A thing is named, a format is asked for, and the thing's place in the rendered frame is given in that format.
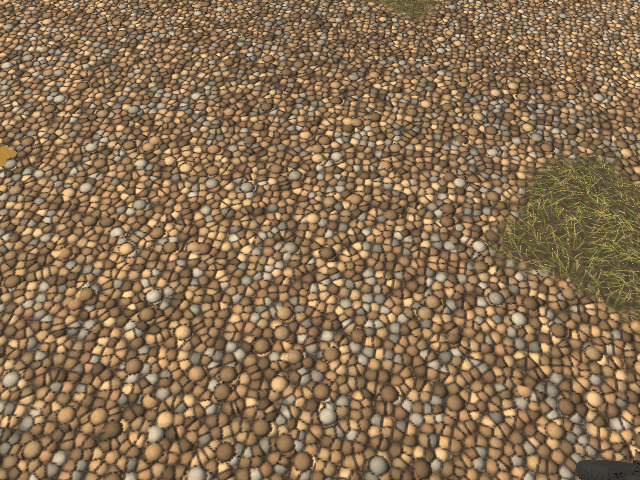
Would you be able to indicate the right robot hand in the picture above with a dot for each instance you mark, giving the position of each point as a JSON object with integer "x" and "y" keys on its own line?
{"x": 608, "y": 470}

